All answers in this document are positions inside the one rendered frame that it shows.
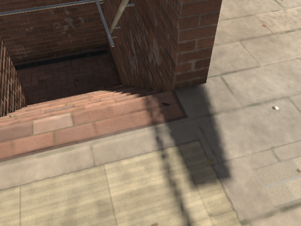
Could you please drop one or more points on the stairs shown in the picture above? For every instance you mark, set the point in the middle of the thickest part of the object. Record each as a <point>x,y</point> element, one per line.
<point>76,102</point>

